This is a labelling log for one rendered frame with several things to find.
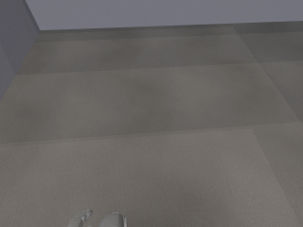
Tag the robot left thigh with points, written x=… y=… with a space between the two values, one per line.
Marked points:
x=114 y=220

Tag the left robot hand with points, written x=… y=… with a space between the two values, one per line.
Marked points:
x=80 y=218

